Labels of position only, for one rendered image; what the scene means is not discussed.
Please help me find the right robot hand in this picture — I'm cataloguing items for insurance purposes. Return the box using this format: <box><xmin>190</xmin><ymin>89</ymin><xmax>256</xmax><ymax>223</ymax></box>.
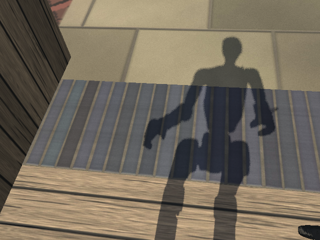
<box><xmin>298</xmin><ymin>225</ymin><xmax>320</xmax><ymax>240</ymax></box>

